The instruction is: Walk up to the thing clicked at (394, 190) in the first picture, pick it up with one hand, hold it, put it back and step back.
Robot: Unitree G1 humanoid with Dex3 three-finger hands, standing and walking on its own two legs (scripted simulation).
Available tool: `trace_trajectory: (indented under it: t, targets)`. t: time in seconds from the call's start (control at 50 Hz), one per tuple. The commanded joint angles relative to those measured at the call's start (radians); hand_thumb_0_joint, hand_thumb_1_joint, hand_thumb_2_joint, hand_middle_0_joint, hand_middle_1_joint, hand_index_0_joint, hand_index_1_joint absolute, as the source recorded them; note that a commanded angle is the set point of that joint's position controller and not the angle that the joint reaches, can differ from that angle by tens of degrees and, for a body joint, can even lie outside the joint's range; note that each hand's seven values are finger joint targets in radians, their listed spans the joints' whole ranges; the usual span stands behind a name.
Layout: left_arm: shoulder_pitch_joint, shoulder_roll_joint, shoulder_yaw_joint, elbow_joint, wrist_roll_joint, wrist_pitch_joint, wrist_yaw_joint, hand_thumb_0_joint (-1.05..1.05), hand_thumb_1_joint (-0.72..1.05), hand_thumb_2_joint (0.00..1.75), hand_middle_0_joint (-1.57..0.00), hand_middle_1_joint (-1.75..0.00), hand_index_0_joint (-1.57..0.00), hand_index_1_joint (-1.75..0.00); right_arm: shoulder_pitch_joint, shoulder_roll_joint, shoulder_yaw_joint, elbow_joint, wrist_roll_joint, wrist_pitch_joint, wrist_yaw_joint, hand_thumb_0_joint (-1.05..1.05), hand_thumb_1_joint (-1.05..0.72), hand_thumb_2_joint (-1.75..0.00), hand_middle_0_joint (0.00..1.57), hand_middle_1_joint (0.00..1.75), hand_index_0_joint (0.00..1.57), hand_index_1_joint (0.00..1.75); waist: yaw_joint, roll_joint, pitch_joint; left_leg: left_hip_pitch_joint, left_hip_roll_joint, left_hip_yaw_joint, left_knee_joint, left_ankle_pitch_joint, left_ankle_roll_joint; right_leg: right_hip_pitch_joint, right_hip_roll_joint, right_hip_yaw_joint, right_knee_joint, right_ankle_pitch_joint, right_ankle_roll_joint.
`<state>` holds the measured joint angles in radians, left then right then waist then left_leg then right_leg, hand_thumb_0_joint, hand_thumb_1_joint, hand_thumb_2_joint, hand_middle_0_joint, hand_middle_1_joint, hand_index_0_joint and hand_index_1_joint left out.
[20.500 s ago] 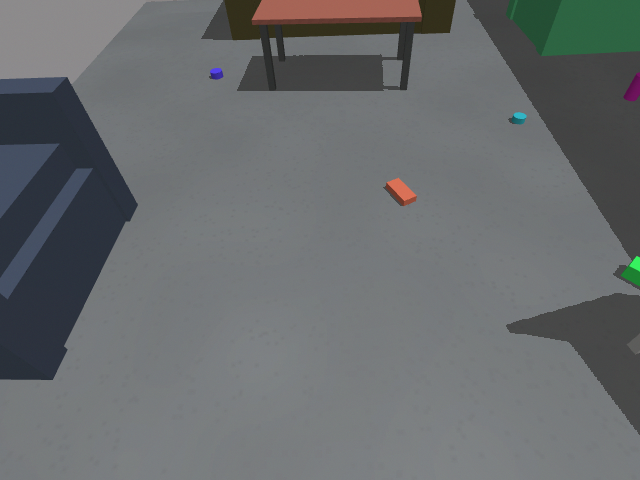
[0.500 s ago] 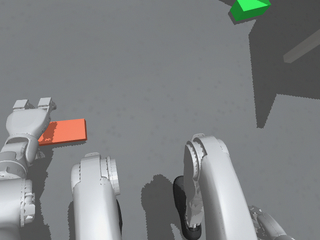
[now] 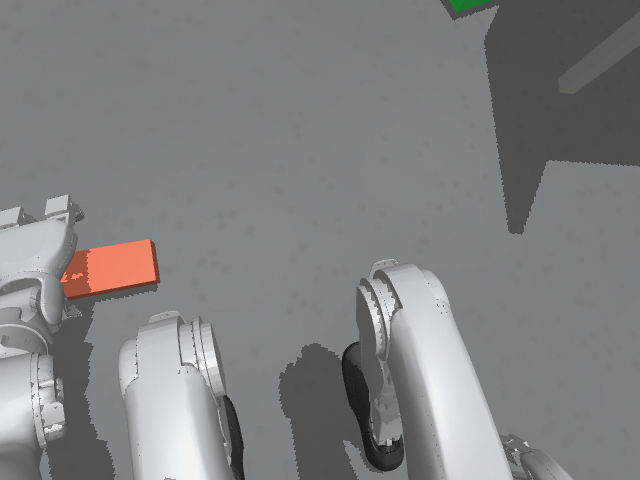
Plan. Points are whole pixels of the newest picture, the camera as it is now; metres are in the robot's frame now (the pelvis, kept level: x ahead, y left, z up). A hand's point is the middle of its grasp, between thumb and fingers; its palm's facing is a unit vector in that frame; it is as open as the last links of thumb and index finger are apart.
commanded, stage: approach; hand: left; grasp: from above
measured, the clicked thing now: (107, 269) +0.43 +0.27 -0.30
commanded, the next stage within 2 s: rest palm in 0.18 s
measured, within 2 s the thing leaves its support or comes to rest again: neither
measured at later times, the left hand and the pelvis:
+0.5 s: hand (76, 267) +0.42 +0.27 -0.19, palm faces -0.49 -0.09 -0.87, open 14.2 cm; pelvis +0.00 +0.00 +0.00, yaw -1 degrees
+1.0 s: hand (118, 263) +0.43 +0.24 -0.25, palm faces -0.39 -0.05 -0.92, open 14.3 cm; pelvis +0.00 +0.01 -0.02, yaw -5 degrees
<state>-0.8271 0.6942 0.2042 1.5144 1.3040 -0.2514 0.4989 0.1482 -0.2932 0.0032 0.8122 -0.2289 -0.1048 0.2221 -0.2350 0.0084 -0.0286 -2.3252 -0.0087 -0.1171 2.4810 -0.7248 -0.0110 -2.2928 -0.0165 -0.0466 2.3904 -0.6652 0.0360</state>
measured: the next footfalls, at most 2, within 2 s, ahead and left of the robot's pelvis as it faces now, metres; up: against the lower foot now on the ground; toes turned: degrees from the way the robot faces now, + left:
none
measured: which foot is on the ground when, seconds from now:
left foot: down 0.00-1.00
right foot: down 0.00-1.00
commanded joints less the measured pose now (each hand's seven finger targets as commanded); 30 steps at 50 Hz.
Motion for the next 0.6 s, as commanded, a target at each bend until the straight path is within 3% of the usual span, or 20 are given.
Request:
trace_trajectory:
  t: [0.0, 0.02, 0.04, 0.1, 0.12, 0.14, 0.16, 0.2, 0.24, 0.26, 0.28, 0.3, 0.4, 0.42, 0.44, 0.5, 0.58]
  targets:
    - [-0.357, 0.147, -0.088, -0.198, -0.041, -0.080, -0.025, 0.00, -0.58, 1.04, -0.07, -1.03, -0.06, -1.04, 0.192, -0.233, -0.083, 0.005, 0.017, -0.009, -0.027, 0.00, -0.91, -0.90, 0.20, 0.30, 0.20, 0.30, -0.059, 0.176, -0.629, 0.407, -0.024, 0.081, -0.235, 0.134, 0.043, 0.343, 0.036, -0.086, -0.266, 0.135, -0.065]
    - [-0.358, 0.145, -0.101, -0.248, -0.048, -0.099, -0.031, 0.00, -0.58, 1.06, -0.08, -1.03, -0.06, -1.05, 0.203, -0.237, -0.092, 0.006, 0.027, -0.009, -0.034, 0.00, -0.91, -0.90, 0.20, 0.30, 0.20, 0.30, -0.041, 0.204, -0.678, 0.455, -0.025, 0.076, -0.247, 0.151, 0.038, 0.350, 0.035, -0.089, -0.265, 0.147, -0.065]
    - [-0.370, 0.108, -0.147, -0.297, -0.046, -0.117, -0.033, 0.00, -0.57, 1.05, -0.07, -1.03, -0.06, -1.05, 0.192, -0.228, -0.096, 0.002, 0.029, -0.010, -0.037, 0.00, -0.91, -0.90, 0.20, 0.30, 0.20, 0.30, -0.024, 0.241, -0.723, 0.496, -0.025, 0.075, -0.255, 0.164, 0.031, 0.347, 0.035, -0.093, -0.258, 0.154, -0.067]
    - [-0.369, 0.087, -0.185, -0.187, -0.015, -0.129, 0.005, 0.00, -0.54, 1.08, -0.08, -1.06, -0.08, -1.07, 0.175, -0.230, -0.081, 0.012, 0.028, -0.005, -0.038, 0.00, -0.90, -0.90, 0.20, 0.30, 0.20, 0.30, -0.031, 0.237, -0.646, 0.491, -0.024, 0.067, -0.263, 0.140, 0.027, 0.283, 0.040, -0.112, -0.238, 0.131, -0.071]
    - [-0.407, 0.124, -0.166, -0.216, -0.001, -0.133, 0.031, 0.00, -0.55, 1.08, -0.08, -1.05, -0.07, -1.06, 0.169, -0.240, -0.079, 0.007, 0.032, -0.001, -0.043, 0.00, -0.90, -0.90, 0.20, 0.30, 0.20, 0.30, -0.023, 0.254, -0.659, 0.503, -0.026, 0.066, -0.275, 0.150, 0.026, 0.273, 0.040, -0.117, -0.235, 0.139, -0.071]
    - [-0.381, 0.126, -0.162, -0.132, 0.031, -0.122, 0.054, 0.00, -0.55, 1.10, -0.09, -1.05, -0.07, -1.06, 0.175, -0.238, -0.066, 0.009, 0.025, -0.003, -0.042, 0.00, -0.90, -0.89, 0.20, 0.30, 0.20, 0.30, -0.029, 0.268, -0.637, 0.513, -0.026, 0.064, -0.274, 0.156, 0.024, 0.261, 0.040, -0.123, -0.222, 0.146, -0.073]
    - [-0.387, 0.163, -0.136, -0.134, 0.049, -0.115, 0.081, 0.00, -0.54, 1.07, -0.08, -1.04, -0.07, -1.05, 0.163, -0.246, -0.065, 0.009, 0.020, -0.002, -0.042, 0.00, -0.90, -0.89, 0.20, 0.30, 0.20, 0.30, -0.012, 0.277, -0.645, 0.529, -0.025, 0.066, -0.286, 0.173, 0.021, 0.256, 0.042, -0.131, -0.215, 0.160, -0.069]
    - [-0.366, 0.178, -0.107, -0.055, 0.083, -0.087, 0.130, 0.00, -0.51, 1.09, -0.11, -1.04, -0.09, -1.05, 0.148, -0.247, -0.056, 0.004, 0.012, -0.009, -0.029, 0.00, -0.90, -0.89, 0.20, 0.30, 0.20, 0.30, -0.009, 0.292, -0.615, 0.535, -0.027, 0.063, -0.308, 0.175, 0.017, 0.235, 0.041, -0.142, -0.200, 0.164, -0.066]
    - [-0.314, 0.229, -0.042, -0.089, 0.091, -0.048, 0.167, 0.00, -0.51, 1.10, -0.11, -1.03, -0.09, -1.05, 0.127, -0.249, -0.054, -0.009, 0.016, -0.005, -0.023, 0.00, -0.90, -0.90, 0.20, 0.30, 0.20, 0.30, 0.040, 0.347, -0.686, 0.576, -0.033, 0.077, -0.328, 0.243, 0.017, 0.280, 0.040, -0.134, -0.198, 0.216, -0.067]
    - [-0.305, 0.229, -0.036, -0.033, 0.095, -0.025, 0.175, 0.00, -0.49, 1.10, -0.13, -1.03, -0.11, -1.05, 0.119, -0.248, -0.053, -0.009, 0.010, -0.007, -0.018, 0.00, -0.90, -0.90, 0.20, 0.30, 0.20, 0.30, 0.022, 0.310, -0.667, 0.567, -0.029, 0.077, -0.317, 0.239, 0.017, 0.270, 0.039, -0.134, -0.188, 0.216, -0.066]
    - [-0.316, 0.188, -0.078, 0.024, 0.105, -0.005, 0.171, 0.00, -0.54, 1.04, -0.08, -0.99, -0.07, -1.00, 0.102, -0.247, -0.046, -0.017, 0.008, -0.012, -0.008, 0.00, -0.90, -0.90, 0.20, 0.30, 0.20, 0.30, 0.001, 0.304, -0.620, 0.527, -0.030, 0.085, -0.311, 0.224, 0.024, 0.253, 0.038, -0.128, -0.195, 0.211, -0.065]
    - [-0.370, 0.212, -0.063, 0.015, 0.099, 0.003, 0.174, 0.00, -0.57, 1.05, -0.07, -0.95, -0.04, -0.98, 0.100, -0.248, -0.041, -0.024, 0.003, -0.019, -0.003, 0.00, -0.89, -0.90, 0.20, 0.30, 0.20, 0.30, -0.025, 0.267, -0.595, 0.488, -0.030, 0.087, -0.295, 0.197, 0.034, 0.262, 0.040, -0.127, -0.208, 0.201, -0.059]
    - [-0.264, 0.257, 0.000, 0.138, 0.059, 0.036, 0.139, 0.00, -0.58, 1.05, -0.07, -0.95, -0.04, -0.98, 0.117, -0.269, -0.039, -0.023, -0.007, -0.028, -0.001, 0.00, -0.90, -0.90, 0.20, 0.30, 0.20, 0.30, -0.035, 0.173, -0.549, 0.383, -0.036, 0.088, -0.277, 0.133, 0.055, 0.306, 0.039, -0.113, -0.233, 0.150, -0.055]
    - [-0.293, 0.237, -0.019, 0.127, 0.055, 0.029, 0.120, 0.00, -0.58, 1.05, -0.07, -0.96, -0.04, -0.99, 0.122, -0.265, -0.034, -0.029, -0.012, -0.033, 0.001, 0.00, -0.90, -0.90, 0.20, 0.30, 0.20, 0.30, -0.058, 0.174, -0.532, 0.364, -0.038, 0.090, -0.265, 0.123, 0.058, 0.314, 0.038, -0.109, -0.232, 0.143, -0.053]
    - [-0.311, 0.248, -0.012, 0.123, 0.043, 0.019, 0.105, 0.00, -0.57, 1.04, -0.07, -0.98, -0.05, -1.00, 0.130, -0.259, -0.027, -0.025, -0.016, -0.036, 0.000, 0.00, -0.90, -0.90, 0.20, 0.30, 0.20, 0.30, -0.065, 0.152, -0.534, 0.352, -0.036, 0.086, -0.251, 0.111, 0.061, 0.322, 0.037, -0.107, -0.232, 0.132, -0.052]
    - [-0.380, 0.199, -0.069, 0.074, 0.012, -0.037, 0.069, 0.00, -0.57, 1.03, -0.07, -0.98, -0.05, -1.00, 0.134, -0.236, 0.004, -0.022, -0.021, -0.045, 0.001, 0.00, -0.90, -0.90, 0.20, 0.30, 0.20, 0.30, -0.099, 0.169, -0.558, 0.371, -0.033, 0.071, -0.219, 0.126, 0.056, 0.331, 0.039, -0.115, -0.221, 0.141, -0.047]
    - [-0.367, 0.267, -0.076, 0.029, 0.027, -0.129, 0.090, 0.00, -0.57, 1.03, -0.07, -0.98, -0.05, -1.00, 0.131, -0.246, 0.022, -0.009, -0.039, -0.049, -0.005, 0.00, -0.90, -0.90, 0.20, 0.30, 0.20, 0.30, -0.069, 0.235, -0.621, 0.430, -0.027, 0.067, -0.197, 0.173, 0.038, 0.379, 0.051, -0.120, -0.198, 0.174, -0.050]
